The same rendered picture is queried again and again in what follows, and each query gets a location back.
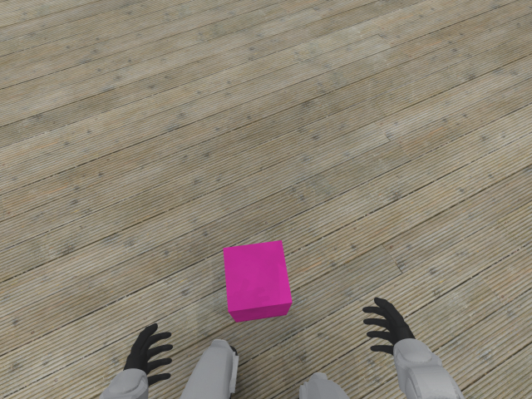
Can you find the left robot forearm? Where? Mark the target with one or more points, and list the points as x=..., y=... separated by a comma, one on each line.
x=129, y=384

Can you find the right robot hand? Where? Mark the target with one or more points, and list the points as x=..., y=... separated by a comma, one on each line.
x=393, y=322

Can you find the right robot shin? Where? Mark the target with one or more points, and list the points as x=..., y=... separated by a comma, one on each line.
x=318, y=375

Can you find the right robot forearm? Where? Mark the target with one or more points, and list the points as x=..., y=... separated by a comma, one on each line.
x=420, y=372

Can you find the robot right thigh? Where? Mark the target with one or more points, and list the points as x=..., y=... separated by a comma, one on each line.
x=321, y=389

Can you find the left robot hand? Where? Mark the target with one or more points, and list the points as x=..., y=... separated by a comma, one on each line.
x=141, y=354

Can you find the carton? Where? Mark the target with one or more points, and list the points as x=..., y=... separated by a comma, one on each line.
x=256, y=281

